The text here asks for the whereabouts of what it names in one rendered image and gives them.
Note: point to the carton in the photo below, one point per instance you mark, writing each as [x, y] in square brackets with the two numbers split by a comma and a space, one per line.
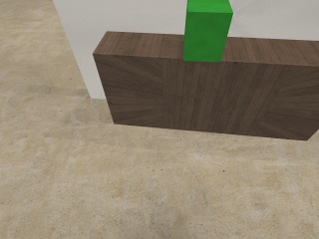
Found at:
[207, 23]

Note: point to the pedestal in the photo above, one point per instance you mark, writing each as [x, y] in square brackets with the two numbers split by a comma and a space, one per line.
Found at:
[261, 87]

